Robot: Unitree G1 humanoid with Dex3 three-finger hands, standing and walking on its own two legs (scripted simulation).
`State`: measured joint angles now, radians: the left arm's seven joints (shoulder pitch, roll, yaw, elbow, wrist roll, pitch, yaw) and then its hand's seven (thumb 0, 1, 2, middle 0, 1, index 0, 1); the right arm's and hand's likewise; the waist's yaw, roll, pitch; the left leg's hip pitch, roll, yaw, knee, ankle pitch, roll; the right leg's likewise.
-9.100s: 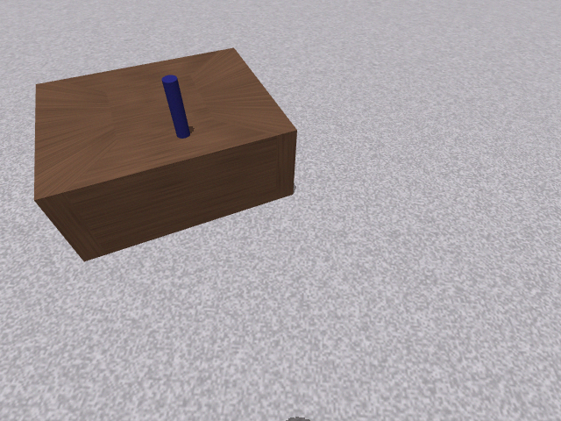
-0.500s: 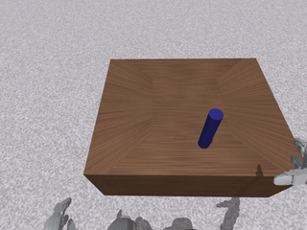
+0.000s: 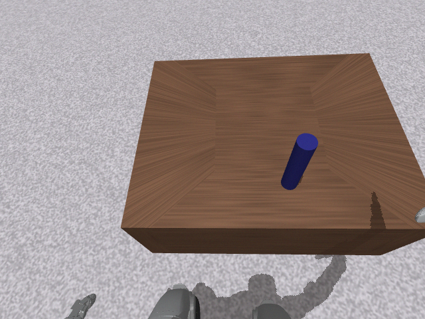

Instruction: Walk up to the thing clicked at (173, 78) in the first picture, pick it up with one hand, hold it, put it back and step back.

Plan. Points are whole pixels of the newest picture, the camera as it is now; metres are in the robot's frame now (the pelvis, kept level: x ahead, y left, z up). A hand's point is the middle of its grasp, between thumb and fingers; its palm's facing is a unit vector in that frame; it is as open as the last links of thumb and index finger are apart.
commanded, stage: go down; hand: right
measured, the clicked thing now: (296, 164) +0.53 -0.19 -0.21
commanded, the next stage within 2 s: approach in 0.84 s
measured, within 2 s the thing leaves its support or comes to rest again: neither
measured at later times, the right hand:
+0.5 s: hand out of the picture +0.40 -0.37 +0.04, palm faces +0.18 +0.98 -0.07, open 17.4 cm
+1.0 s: hand out of the picture +0.42 -0.38 +0.05, palm faces +0.18 +0.98 -0.06, open 17.5 cm
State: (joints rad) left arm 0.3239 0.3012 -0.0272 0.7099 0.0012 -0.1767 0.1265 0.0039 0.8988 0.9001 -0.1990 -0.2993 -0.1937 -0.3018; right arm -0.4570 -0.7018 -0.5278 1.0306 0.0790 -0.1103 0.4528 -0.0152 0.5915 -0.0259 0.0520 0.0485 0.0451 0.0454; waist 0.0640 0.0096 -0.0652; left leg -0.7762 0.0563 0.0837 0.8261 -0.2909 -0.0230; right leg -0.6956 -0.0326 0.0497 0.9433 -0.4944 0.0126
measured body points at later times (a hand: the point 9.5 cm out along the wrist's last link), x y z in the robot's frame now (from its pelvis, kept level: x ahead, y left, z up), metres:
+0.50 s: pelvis +0.00 +0.00 -0.01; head +0.12 -0.04 +0.42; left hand +0.04 +0.29 -0.10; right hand +0.39 -0.42 +0.05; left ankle +0.06 +0.14 -0.69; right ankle -0.02 -0.12 -0.69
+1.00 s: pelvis +0.00 -0.01 -0.02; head +0.13 -0.05 +0.41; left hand +0.04 +0.28 -0.11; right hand +0.40 -0.44 +0.06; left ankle +0.06 +0.14 -0.69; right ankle -0.02 -0.12 -0.69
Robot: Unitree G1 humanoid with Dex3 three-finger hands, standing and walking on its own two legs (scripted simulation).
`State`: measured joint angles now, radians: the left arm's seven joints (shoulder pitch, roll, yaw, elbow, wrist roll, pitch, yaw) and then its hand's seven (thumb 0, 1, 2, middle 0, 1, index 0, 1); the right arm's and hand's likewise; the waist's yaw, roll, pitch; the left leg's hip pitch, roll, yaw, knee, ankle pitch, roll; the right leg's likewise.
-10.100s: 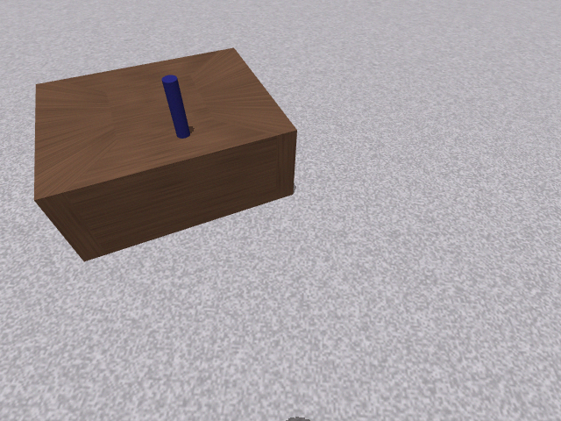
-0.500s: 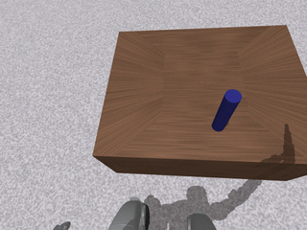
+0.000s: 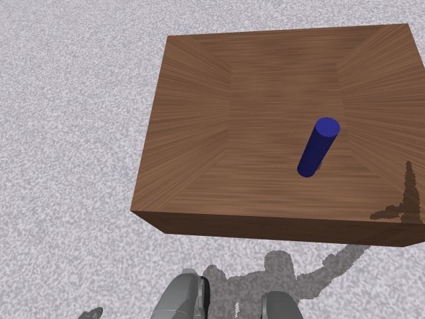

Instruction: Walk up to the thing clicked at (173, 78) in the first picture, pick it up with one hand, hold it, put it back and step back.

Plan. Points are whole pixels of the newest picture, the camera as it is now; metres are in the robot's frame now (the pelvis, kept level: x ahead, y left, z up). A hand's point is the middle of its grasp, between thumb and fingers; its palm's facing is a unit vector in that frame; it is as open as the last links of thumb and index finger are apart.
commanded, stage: approach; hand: right
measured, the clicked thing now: (315, 151) +0.52 -0.20 -0.20
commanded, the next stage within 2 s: close in in 0.54 s
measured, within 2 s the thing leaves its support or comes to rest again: neither
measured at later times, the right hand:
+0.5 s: hand (381, 167) +0.45 -0.33 -0.14, palm faces +0.12 +0.99 +0.01, open 17.3 cm
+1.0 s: hand (329, 168) +0.49 -0.24 -0.24, palm faces +0.11 +0.99 -0.03, open 17.0 cm
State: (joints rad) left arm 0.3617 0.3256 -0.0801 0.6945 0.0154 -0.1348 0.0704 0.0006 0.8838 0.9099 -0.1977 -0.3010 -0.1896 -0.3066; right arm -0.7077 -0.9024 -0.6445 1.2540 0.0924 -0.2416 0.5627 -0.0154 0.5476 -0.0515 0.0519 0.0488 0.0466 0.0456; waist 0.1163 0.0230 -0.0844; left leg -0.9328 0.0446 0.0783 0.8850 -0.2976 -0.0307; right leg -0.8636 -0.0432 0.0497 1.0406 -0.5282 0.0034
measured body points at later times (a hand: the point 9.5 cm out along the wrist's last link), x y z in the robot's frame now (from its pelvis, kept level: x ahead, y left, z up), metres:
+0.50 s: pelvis -0.05 +0.00 -0.17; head +0.18 -0.04 +0.22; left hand +0.05 +0.28 -0.27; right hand +0.44 -0.38 -0.14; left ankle +0.06 +0.15 -0.67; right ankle -0.03 -0.11 -0.67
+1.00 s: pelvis -0.10 +0.00 -0.28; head +0.13 -0.05 +0.10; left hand -0.10 +0.27 -0.37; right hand +0.48 -0.30 -0.23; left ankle +0.06 +0.15 -0.67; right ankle -0.03 -0.11 -0.67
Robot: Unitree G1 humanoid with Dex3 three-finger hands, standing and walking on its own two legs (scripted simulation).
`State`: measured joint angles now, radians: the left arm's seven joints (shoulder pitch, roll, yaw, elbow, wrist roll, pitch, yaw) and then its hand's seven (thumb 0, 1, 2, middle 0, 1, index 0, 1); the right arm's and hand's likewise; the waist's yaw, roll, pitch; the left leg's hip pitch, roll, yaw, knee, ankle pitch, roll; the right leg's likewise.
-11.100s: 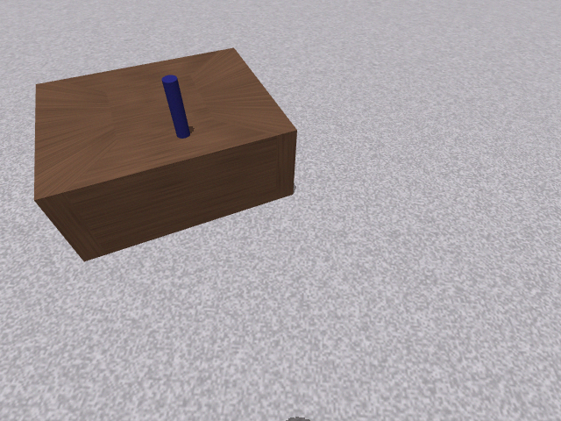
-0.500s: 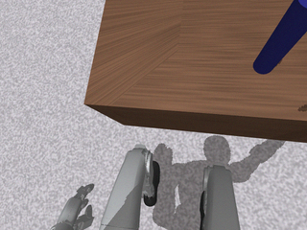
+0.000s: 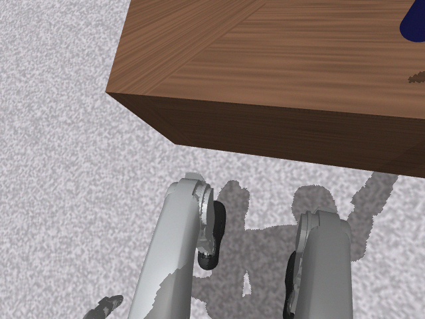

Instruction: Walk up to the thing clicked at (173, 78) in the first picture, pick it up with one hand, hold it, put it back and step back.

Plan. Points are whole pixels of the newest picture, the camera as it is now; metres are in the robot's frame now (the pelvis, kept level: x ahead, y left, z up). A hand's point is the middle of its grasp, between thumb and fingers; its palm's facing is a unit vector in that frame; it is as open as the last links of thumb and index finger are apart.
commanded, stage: close in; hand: right
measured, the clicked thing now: out of the picture +0.62 -0.21 +0.08
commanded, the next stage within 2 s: rest palm in 0.34 s
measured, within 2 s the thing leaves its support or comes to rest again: leaves its support in 1.84 s
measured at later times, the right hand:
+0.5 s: hand out of the picture +0.60 -0.23 +0.05, palm faces +0.17 +0.99 -0.02, open 17.3 cm
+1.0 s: hand out of the picture +0.60 -0.21 +0.05, palm faces +0.16 +0.99 -0.03, open 14.9 cm
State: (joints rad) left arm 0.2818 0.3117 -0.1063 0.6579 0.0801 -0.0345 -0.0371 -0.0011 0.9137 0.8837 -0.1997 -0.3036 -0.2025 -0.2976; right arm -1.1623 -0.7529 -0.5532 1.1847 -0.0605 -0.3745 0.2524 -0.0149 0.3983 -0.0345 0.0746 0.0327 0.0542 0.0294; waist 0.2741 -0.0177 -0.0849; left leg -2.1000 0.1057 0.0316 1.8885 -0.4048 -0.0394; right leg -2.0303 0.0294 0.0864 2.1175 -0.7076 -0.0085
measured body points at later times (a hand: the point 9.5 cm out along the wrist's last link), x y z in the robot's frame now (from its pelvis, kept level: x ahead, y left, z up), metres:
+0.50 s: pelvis +0.03 +0.00 +0.03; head +0.27 -0.04 +0.40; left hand +0.07 +0.29 -0.08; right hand +0.59 -0.28 +0.05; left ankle +0.17 +0.15 -0.39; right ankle +0.07 -0.11 -0.39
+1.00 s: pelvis +0.02 +0.00 +0.02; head +0.26 -0.03 +0.40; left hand +0.06 +0.29 -0.09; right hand +0.59 -0.27 +0.05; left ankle +0.17 +0.15 -0.39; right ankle +0.07 -0.11 -0.39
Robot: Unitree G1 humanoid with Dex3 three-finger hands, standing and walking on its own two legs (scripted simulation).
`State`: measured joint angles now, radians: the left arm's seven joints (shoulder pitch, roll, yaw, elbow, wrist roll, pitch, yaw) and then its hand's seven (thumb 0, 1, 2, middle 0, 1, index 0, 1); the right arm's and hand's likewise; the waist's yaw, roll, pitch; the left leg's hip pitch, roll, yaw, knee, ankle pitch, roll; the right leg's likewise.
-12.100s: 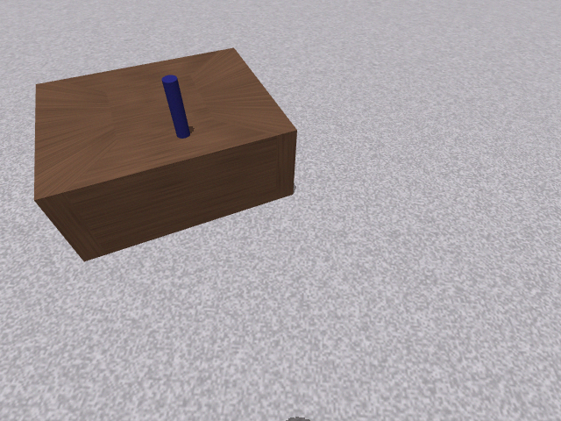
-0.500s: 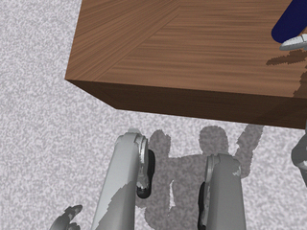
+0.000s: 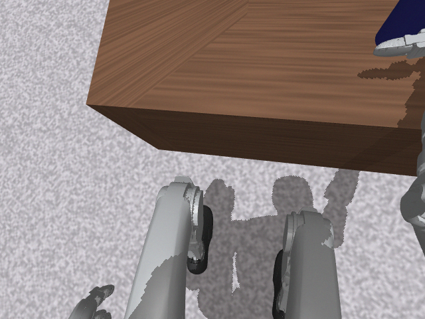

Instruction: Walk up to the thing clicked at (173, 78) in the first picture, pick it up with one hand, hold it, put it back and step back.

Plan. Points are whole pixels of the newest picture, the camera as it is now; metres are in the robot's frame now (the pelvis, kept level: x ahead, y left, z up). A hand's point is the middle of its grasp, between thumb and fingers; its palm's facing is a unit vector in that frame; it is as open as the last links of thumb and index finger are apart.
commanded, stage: close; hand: right
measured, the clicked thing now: out of the picture +0.61 -0.19 +0.06
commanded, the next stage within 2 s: settle in 0.40 s
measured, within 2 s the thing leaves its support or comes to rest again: leaves its support in 0.84 s
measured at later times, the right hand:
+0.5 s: hand out of the picture +0.60 -0.19 +0.04, palm faces +0.12 +0.99 -0.03, open 7.8 cm
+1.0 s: hand out of the picture +0.60 -0.18 +0.08, palm faces +0.14 +0.99 -0.05, open 8.0 cm
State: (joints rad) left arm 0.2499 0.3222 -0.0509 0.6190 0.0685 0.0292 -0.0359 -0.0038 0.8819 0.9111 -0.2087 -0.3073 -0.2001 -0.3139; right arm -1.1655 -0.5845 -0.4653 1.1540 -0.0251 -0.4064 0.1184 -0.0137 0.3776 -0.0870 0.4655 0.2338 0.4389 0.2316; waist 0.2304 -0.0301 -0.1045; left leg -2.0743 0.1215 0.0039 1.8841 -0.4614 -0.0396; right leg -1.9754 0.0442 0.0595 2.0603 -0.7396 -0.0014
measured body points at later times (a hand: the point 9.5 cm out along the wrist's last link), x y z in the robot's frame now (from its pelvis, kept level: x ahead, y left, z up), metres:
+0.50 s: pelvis +0.00 +0.00 +0.00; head +0.24 -0.03 +0.38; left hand +0.01 +0.28 -0.10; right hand +0.58 -0.24 +0.04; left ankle +0.14 +0.15 -0.41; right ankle +0.06 -0.11 -0.41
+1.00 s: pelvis +0.01 +0.00 +0.05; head +0.25 -0.02 +0.43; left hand +0.03 +0.29 -0.06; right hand +0.58 -0.23 +0.08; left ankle +0.14 +0.15 -0.41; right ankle +0.06 -0.11 -0.41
